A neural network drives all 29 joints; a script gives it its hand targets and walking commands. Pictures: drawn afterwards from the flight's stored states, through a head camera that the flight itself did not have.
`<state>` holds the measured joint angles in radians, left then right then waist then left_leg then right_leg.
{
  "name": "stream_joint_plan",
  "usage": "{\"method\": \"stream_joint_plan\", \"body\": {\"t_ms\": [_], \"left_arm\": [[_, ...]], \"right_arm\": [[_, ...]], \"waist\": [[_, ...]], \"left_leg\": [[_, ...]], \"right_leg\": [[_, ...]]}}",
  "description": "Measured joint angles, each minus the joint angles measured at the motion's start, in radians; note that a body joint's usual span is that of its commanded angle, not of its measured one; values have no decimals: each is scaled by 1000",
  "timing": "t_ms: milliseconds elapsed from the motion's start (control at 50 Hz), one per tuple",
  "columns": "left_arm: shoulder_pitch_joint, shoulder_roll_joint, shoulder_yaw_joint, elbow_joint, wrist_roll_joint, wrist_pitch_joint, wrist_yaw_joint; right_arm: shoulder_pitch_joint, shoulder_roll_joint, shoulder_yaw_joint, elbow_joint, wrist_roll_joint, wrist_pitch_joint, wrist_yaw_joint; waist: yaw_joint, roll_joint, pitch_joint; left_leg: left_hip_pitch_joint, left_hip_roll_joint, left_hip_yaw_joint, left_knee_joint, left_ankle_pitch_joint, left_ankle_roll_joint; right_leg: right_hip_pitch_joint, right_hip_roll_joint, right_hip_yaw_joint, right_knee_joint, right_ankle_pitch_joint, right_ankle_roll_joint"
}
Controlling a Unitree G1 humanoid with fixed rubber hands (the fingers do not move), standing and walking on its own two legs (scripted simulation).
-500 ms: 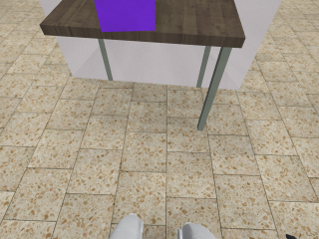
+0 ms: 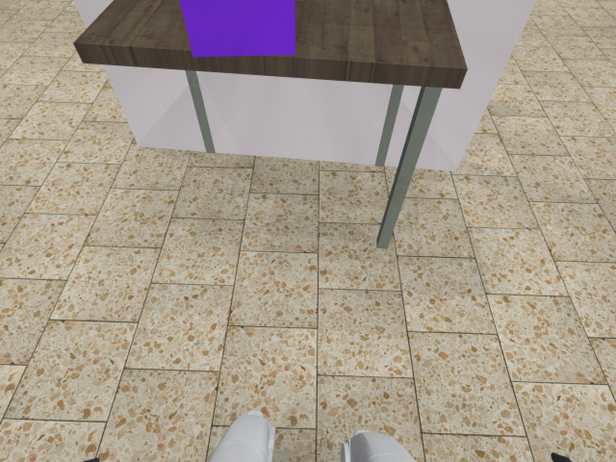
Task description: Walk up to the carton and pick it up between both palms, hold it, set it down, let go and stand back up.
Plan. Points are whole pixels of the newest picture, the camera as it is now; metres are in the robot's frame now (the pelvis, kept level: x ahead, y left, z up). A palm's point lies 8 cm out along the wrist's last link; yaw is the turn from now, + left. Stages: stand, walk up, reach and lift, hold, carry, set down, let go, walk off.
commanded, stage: walk up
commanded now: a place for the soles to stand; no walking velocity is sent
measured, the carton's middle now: out of the picture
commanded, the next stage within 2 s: none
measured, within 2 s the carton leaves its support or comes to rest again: neither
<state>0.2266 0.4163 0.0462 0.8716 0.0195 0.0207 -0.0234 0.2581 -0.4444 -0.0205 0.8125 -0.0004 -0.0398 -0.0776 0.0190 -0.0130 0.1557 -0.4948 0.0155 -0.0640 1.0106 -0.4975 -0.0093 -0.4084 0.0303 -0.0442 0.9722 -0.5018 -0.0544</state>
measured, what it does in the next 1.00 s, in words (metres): steps on the spot: left foot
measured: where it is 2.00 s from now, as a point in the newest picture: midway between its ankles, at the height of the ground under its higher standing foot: outside the picture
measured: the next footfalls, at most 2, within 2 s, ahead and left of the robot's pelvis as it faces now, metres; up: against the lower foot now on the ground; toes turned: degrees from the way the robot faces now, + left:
left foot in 0.60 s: +0.05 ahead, +0.14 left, +0.00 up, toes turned -2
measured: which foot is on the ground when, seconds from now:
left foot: down 0.00-0.32, up 0.34-0.58, down 0.60-1.00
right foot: down 0.00-1.00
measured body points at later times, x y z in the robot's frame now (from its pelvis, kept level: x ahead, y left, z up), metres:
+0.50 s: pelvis -0.02 -0.01 +0.00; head +0.02 -0.01 +0.45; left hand +0.04 +0.32 -0.11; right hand +0.07 -0.35 -0.10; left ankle +0.04 +0.14 -0.67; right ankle +0.00 -0.10 -0.68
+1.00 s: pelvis -0.04 -0.01 +0.00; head +0.00 +0.00 +0.45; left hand +0.04 +0.32 -0.12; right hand +0.06 -0.34 -0.09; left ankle +0.02 +0.14 -0.68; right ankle -0.02 -0.10 -0.68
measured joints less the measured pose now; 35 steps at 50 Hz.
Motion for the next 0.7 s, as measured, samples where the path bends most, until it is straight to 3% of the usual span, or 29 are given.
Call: {"method": "stream_joint_plan", "body": {"t_ms": [120, 220, 340, 580, 660, 700], "left_arm": [[-17, -3, 0, 0, 0, 1, 0], [-75, 18, 0, -4, 0, 3, 0], [-74, 63, 0, -2, 0, 2, 0], [17, -10, 0, -1, 0, 1, 0], [-9, -2, 0, -1, 0, 2, 0], [-36, 1, 0, -3, 0, 3, 0]], "right_arm": [[5, 15, 0, 0, 0, -8, 0], [11, 15, 0, 0, 0, -9, 0], [5, 16, 0, 0, 0, -4, 0], [2, -3, 0, 0, 0, 3, 0], [8, 13, 0, 0, 0, -7, 0], [16, 13, 0, 0, 0, -8, 0]], "waist": [[0, -2, 3], [0, -11, 3], [0, -39, -1], [-1, 15, -2], [0, 0, 4], [0, -1, 4]], "left_leg": [[35, 0, 9, -38, 60, -3], [43, 5, 1, -42, 62, -2], [4, 6, -1, -21, 62, -1], [22, 2, 2, -17, 11, -1], [41, -1, 11, -43, 55, -2], [49, 1, 7, -44, 55, -1]], "right_leg": [[-1, -1, 6, 7, 6, 6], [-6, -1, 6, 52, -113, 6], [-3, 1, 2, 24, 9, 4], [-4, 2, 0, -7, 9, 2], [-4, -2, 7, 3, 15, 7], [-7, -2, 7, 37, -62, 7]]}}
